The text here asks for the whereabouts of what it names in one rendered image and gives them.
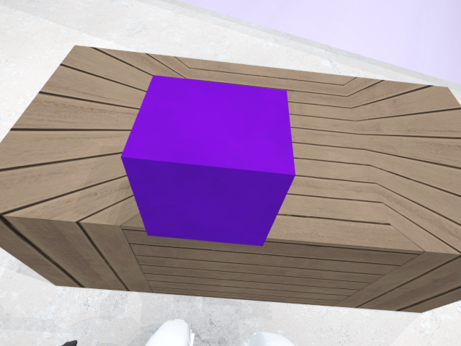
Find pedestal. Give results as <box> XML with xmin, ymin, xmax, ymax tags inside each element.
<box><xmin>0</xmin><ymin>45</ymin><xmax>461</xmax><ymax>313</ymax></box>

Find left robot thigh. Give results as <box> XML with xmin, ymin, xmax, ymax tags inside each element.
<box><xmin>146</xmin><ymin>321</ymin><xmax>194</xmax><ymax>346</ymax></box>

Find carton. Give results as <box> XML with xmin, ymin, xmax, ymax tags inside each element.
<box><xmin>121</xmin><ymin>75</ymin><xmax>295</xmax><ymax>246</ymax></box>

